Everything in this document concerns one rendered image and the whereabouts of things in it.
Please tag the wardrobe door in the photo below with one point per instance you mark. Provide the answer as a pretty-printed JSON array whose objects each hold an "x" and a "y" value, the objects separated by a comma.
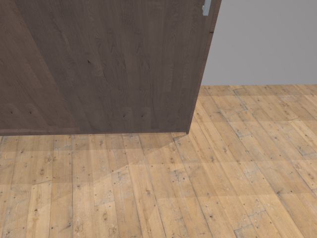
[
  {"x": 122, "y": 65},
  {"x": 29, "y": 95}
]

